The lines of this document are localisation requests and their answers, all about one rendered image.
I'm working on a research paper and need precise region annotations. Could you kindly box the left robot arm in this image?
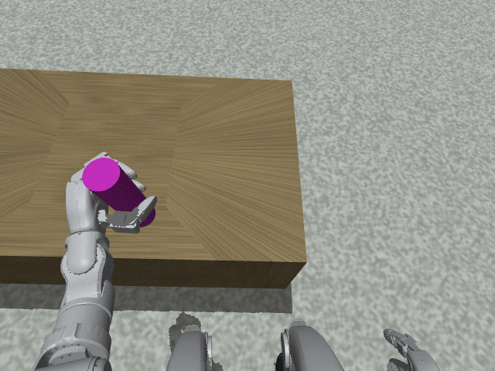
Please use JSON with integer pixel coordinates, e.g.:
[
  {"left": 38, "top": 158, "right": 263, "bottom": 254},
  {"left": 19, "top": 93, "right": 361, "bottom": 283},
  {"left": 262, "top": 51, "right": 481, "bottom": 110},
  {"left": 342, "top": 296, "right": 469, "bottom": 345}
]
[{"left": 31, "top": 230, "right": 115, "bottom": 371}]

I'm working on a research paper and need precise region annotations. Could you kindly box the can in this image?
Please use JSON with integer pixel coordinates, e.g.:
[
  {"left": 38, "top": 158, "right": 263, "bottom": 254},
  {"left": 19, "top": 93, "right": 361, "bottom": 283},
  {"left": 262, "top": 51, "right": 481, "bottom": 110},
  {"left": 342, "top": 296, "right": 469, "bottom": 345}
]
[{"left": 82, "top": 158, "right": 155, "bottom": 227}]

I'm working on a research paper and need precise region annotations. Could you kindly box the right robot hand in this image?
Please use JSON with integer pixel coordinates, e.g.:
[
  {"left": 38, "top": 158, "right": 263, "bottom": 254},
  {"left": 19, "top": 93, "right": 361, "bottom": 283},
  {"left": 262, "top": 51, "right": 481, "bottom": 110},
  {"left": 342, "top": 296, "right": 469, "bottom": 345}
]
[{"left": 384, "top": 329, "right": 440, "bottom": 371}]

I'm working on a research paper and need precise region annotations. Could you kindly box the left robot hand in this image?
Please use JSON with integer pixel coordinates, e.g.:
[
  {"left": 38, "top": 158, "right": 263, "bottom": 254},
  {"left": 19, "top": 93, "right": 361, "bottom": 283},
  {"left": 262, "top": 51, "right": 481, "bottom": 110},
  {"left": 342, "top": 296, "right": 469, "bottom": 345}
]
[{"left": 65, "top": 151, "right": 157, "bottom": 235}]

